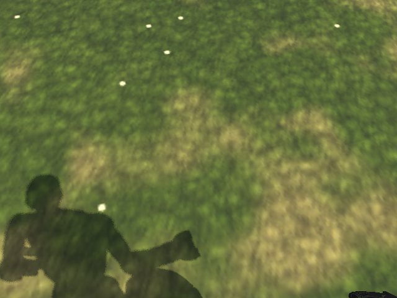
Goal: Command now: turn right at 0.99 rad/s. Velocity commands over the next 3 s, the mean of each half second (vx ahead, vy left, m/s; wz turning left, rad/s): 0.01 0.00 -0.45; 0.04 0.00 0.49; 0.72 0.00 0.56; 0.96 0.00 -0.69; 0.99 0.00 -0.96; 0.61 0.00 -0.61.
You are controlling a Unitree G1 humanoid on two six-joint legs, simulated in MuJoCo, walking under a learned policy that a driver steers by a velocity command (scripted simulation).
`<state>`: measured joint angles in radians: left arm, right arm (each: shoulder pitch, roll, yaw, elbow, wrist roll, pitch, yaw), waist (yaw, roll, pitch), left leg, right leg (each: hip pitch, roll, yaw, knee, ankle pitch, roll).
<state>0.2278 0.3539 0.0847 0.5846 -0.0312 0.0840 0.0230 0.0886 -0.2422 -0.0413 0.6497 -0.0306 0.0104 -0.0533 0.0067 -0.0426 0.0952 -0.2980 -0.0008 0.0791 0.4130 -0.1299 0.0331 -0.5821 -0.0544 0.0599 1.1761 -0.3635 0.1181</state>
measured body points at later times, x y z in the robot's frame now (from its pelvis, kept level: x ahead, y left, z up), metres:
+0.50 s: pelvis -0.01 -0.05 +0.00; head +0.01 -0.07 +0.45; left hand +0.21 +0.16 -0.08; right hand +0.06 -0.35 -0.12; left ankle +0.02 +0.10 -0.70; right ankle -0.02 -0.14 -0.74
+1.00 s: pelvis -0.02 -0.05 +0.01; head +0.01 -0.06 +0.45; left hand +0.07 +0.25 -0.09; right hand +0.17 -0.33 -0.10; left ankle -0.06 +0.09 -0.65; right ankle -0.03 -0.15 -0.74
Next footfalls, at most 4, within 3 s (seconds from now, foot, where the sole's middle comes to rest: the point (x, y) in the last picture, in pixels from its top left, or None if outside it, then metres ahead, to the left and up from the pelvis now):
0.20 right None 0.01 -0.15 -0.78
0.56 left None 0.05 0.09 -0.78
1.40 left None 0.19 0.28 -0.78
1.88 right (115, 240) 0.61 0.30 -0.77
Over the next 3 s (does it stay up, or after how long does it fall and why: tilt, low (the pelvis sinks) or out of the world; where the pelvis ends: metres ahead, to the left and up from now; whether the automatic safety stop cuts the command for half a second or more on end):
stays up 1.18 0.19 0.00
